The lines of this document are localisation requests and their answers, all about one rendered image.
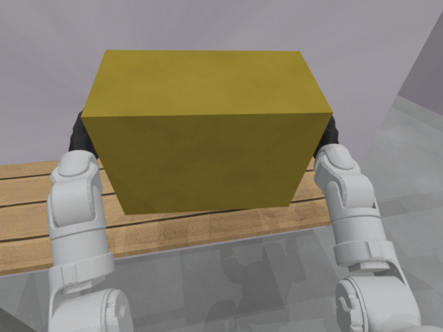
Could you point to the carton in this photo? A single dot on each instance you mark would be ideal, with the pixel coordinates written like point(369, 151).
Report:
point(204, 130)

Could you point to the robot left forearm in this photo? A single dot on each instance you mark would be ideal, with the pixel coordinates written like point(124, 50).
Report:
point(76, 225)

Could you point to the robot right upper arm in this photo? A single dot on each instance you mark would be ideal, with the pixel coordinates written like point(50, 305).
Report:
point(377, 304)

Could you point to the robot left upper arm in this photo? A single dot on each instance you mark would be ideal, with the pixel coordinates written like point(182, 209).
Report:
point(102, 311)

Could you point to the robot right forearm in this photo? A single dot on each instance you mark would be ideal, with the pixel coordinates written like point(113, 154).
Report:
point(361, 243)

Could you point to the table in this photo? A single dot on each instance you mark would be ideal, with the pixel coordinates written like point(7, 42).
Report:
point(24, 237)

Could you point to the robot right hand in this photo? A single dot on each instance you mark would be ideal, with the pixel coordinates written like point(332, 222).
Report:
point(330, 136)

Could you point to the robot left hand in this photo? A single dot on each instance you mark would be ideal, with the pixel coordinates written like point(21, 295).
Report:
point(80, 139)

